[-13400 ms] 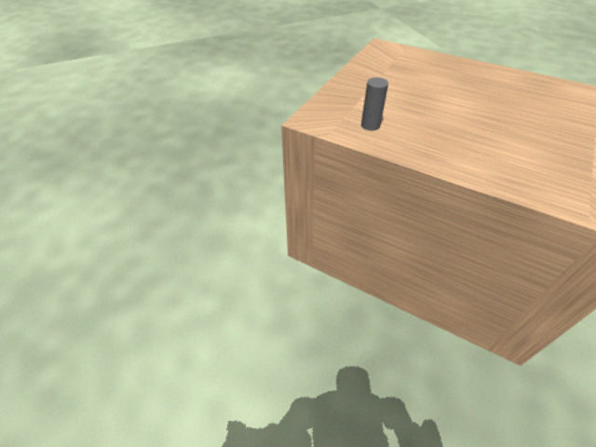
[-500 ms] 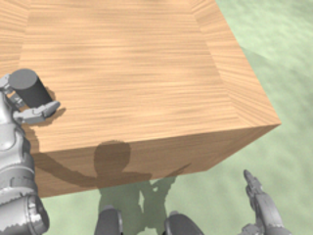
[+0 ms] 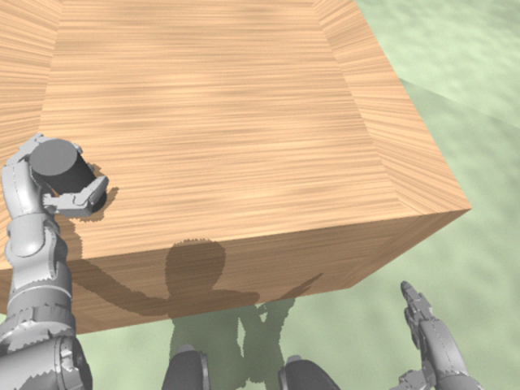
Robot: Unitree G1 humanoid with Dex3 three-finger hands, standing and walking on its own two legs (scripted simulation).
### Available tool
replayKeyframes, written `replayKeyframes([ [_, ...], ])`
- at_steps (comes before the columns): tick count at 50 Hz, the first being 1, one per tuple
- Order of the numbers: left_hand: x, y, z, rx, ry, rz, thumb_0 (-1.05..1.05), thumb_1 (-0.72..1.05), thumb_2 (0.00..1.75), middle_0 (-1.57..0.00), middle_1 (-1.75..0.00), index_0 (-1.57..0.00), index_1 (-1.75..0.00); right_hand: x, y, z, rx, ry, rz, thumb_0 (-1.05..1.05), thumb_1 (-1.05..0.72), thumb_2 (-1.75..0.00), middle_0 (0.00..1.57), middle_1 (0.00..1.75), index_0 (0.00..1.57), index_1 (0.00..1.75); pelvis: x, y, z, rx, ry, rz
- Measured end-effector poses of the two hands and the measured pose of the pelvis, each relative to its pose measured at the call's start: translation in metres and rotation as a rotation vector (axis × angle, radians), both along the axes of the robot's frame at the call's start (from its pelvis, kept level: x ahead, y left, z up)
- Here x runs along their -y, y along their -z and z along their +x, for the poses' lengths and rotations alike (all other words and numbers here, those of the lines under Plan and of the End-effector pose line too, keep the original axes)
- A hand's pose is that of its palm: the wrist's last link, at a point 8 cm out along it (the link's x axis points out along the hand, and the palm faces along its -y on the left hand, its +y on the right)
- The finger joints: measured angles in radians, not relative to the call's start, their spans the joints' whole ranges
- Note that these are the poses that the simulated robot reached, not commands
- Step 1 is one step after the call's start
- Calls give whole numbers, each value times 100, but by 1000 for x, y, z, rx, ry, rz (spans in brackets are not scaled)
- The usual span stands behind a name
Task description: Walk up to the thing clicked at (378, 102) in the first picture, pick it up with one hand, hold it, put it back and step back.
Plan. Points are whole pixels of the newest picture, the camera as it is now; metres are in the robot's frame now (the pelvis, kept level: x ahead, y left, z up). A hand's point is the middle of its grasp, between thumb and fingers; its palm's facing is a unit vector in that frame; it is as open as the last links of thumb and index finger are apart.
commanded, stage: settle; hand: left
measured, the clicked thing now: (73, 180) +0.44 +0.25 +0.03
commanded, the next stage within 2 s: lift in 0.70 s
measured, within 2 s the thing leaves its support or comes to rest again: leaves its support in 0.08 s
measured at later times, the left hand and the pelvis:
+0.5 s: hand (62, 163) +0.44 +0.25 +0.08, palm faces +0.28 -0.96 -0.02, open 8.4 cm; pelvis -0.01 -0.01 +0.02, yaw +1 degrees
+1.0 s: hand (58, 144) +0.44 +0.24 +0.11, palm faces +0.28 -0.96 -0.01, open 8.4 cm; pelvis +0.00 +0.00 +0.03, yaw +1 degrees
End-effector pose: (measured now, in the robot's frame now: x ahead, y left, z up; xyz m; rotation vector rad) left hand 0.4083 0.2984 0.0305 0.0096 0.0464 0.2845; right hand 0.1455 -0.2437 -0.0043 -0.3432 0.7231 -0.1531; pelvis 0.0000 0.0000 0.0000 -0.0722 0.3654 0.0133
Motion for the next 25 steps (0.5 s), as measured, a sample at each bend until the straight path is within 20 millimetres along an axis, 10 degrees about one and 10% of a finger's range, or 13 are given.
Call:
replayKeyframes([
  [25, 5, -47, -7, -3, -1, 7, -7, -29, 109, -78, -118, -87, -124, 9, 0, -4, -8, 47, 37, -1, 53, -5, 5, 5, 6, 5, 5, -19, -6, 73, -5, 21],
])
